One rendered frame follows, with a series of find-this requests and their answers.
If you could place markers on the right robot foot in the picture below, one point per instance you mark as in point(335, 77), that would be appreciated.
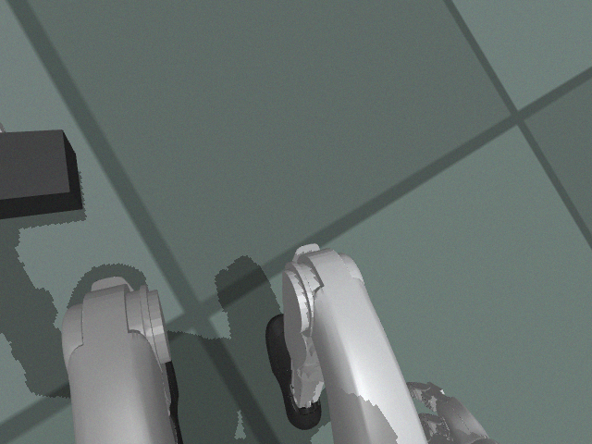
point(280, 361)

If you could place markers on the carton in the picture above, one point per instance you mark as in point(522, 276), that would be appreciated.
point(38, 174)

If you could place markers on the right robot hand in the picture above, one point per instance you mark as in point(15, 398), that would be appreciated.
point(454, 424)

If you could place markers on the left robot foot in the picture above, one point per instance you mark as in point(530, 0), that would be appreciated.
point(174, 393)

